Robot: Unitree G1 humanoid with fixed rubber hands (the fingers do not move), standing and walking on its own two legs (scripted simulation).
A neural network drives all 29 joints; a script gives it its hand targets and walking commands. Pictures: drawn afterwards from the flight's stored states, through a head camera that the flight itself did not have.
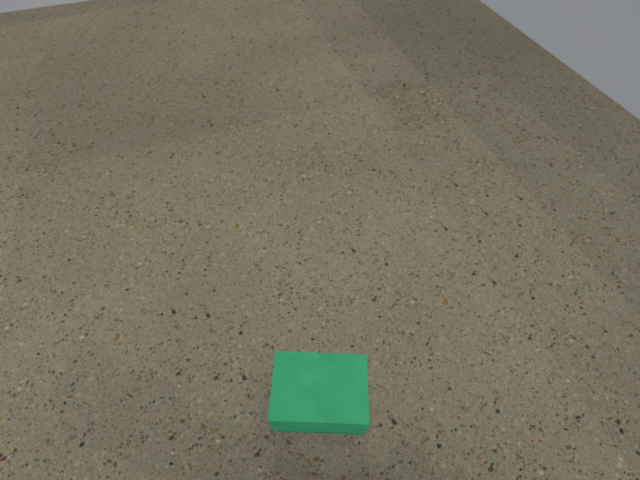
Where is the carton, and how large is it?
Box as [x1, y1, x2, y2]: [268, 351, 368, 434]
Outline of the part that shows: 275,351 268,412 268,421 273,430 356,434 364,433 368,425 366,354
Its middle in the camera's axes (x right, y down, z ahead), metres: +0.00 +0.45 +1.10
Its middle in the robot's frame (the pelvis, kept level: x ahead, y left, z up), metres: +0.37 +0.02 -0.69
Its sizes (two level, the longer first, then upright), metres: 0.263 0.183 0.153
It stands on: the floor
